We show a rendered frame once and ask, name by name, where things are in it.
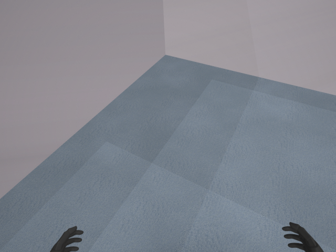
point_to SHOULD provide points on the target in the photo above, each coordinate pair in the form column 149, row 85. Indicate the robot left hand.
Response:
column 64, row 240

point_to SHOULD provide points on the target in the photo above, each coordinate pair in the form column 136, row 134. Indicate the robot right hand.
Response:
column 308, row 243

